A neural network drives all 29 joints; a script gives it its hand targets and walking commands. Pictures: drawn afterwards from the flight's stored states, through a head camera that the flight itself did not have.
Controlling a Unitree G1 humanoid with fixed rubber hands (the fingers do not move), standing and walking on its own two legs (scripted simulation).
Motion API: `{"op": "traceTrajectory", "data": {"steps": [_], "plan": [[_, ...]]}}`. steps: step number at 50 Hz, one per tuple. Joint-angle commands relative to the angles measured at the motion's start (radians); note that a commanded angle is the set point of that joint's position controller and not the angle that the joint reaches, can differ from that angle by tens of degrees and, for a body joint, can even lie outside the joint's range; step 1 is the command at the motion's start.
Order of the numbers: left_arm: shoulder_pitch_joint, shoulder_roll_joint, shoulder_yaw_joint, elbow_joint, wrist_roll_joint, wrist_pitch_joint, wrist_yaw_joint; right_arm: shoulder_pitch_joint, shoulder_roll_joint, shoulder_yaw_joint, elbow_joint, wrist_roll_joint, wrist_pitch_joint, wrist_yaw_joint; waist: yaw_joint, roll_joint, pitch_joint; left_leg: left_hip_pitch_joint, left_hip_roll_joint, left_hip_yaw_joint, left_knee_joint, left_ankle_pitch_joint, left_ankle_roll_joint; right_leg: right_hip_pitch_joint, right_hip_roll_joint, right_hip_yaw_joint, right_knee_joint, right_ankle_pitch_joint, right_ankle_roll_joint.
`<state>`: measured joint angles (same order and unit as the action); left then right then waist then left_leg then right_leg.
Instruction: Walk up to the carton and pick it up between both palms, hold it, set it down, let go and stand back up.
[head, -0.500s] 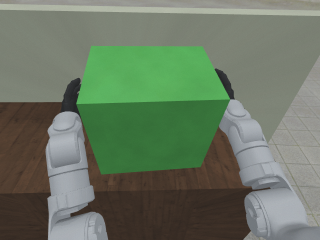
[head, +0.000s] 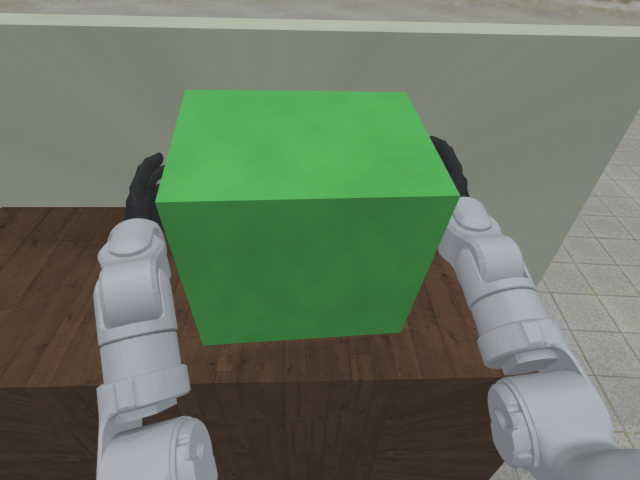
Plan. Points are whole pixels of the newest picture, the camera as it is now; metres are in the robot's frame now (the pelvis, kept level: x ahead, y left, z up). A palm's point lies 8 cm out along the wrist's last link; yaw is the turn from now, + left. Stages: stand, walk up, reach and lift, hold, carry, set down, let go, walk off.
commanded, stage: hold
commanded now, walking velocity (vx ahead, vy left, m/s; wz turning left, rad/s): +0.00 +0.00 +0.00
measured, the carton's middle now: (302, 221) +0.38 +0.01 +0.17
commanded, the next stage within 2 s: none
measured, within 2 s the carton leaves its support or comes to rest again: neither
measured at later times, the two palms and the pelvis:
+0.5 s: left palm (151, 223) +0.35 +0.19 +0.20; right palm (450, 206) +0.36 -0.17 +0.20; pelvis +0.00 +0.00 +0.00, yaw +0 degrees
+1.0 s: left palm (149, 222) +0.35 +0.19 +0.20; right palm (446, 205) +0.37 -0.17 +0.20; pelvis +0.00 +0.00 +0.00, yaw +0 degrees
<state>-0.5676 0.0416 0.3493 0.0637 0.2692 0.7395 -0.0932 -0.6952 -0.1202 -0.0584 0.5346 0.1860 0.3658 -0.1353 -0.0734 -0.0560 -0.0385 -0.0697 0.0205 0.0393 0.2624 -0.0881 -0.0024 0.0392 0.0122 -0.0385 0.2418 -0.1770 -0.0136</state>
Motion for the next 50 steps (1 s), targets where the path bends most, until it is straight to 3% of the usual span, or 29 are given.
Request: {"op": "traceTrajectory", "data": {"steps": [1, 7, 11, 19, 22, 30, 35, 40, 46, 50], "plan": [[-0.573, -0.412, -0.463, -0.089, -0.138, -0.042, -0.126, -0.619, 0.474, 0.299, -0.249, 0.078, -0.048, 0.136, -0.008, 0.081, -0.272, 0.237, -0.033, 0.007, 0.009, 0.099, 0.003, -0.118, 0.019, -0.025, -0.051, 0.119, 0.038], [-0.598, -0.414, -0.472, -0.097, -0.149, -0.05, -0.128, -0.631, 0.475, 0.297, -0.25, 0.073, -0.053, 0.139, -0.018, 0.071, -0.29, 0.245, -0.035, 0.004, 0.019, 0.115, 0.0, -0.124, 0.023, -0.03, -0.047, 0.133, 0.04], [-0.57, -0.417, -0.492, -0.12, -0.164, -0.059, -0.125, -0.621, 0.48, 0.329, -0.305, 0.087, -0.059, 0.129, -0.02, 0.065, -0.353, 0.28, -0.038, -0.003, 0.051, 0.221, -0.007, -0.094, 0.027, -0.027, -0.029, 0.252, 0.045], [-0.536, -0.415, -0.471, -0.12, -0.143, -0.038, -0.124, -0.599, 0.46, 0.338, -0.289, 0.098, -0.045, 0.131, -0.003, 0.069, -0.283, 0.279, -0.035, -0.002, 0.041, 0.213, -0.01, -0.116, 0.03, -0.027, -0.038, 0.21, 0.039], [-0.525, -0.407, -0.463, -0.13, -0.151, -0.041, -0.126, -0.621, 0.471, 0.357, -0.338, 0.104, -0.05, 0.128, 0.006, 0.036, -0.308, 0.268, -0.037, 0.0, 0.042, 0.223, -0.001, -0.084, 0.034, -0.03, -0.034, 0.237, 0.046], [-0.581, -0.409, -0.478, -0.124, -0.159, -0.049, -0.119, -0.634, 0.48, 0.34, -0.31, 0.099, -0.045, 0.134, 0.007, 0.062, -0.301, 0.237, -0.035, 0.008, 0.021, 0.139, 0.006, -0.117, 0.027, -0.019, -0.039, 0.176, 0.042], [-0.596, -0.42, -0.494, -0.113, -0.159, -0.05, -0.117, -0.616, 0.479, 0.302, -0.255, 0.072, -0.044, 0.14, -0.013, 0.1, -0.282, 0.237, -0.03, 0.006, 0.012, 0.106, -0.003, -0.135, 0.025, -0.028, -0.046, 0.124, 0.035], [-0.577, -0.41, -0.449, -0.043, -0.142, -0.032, -0.13, -0.619, 0.462, 0.27, -0.207, 0.054, -0.033, 0.139, -0.02, 0.082, -0.234, 0.217, -0.032, 0.007, -0.006, 0.043, 0.002, -0.138, 0.019, -0.027, -0.058, 0.078, 0.039], [-0.575, -0.42, -0.456, -0.069, -0.143, -0.04, -0.132, -0.632, 0.472, 0.297, -0.243, 0.069, -0.042, 0.14, -0.014, 0.059, -0.286, 0.245, -0.035, 0.003, 0.017, 0.143, -0.002, -0.108, 0.03, -0.03, -0.047, 0.157, 0.041], [-0.567, -0.412, -0.478, -0.12, -0.16, -0.054, -0.13, -0.647, 0.482, 0.35, -0.327, 0.099, -0.054, 0.129, -0.008, 0.044, -0.359, 0.266, -0.046, 0.0, 0.049, 0.222, -0.001, -0.074, 0.032, -0.024, -0.03, 0.266, 0.049]]}}
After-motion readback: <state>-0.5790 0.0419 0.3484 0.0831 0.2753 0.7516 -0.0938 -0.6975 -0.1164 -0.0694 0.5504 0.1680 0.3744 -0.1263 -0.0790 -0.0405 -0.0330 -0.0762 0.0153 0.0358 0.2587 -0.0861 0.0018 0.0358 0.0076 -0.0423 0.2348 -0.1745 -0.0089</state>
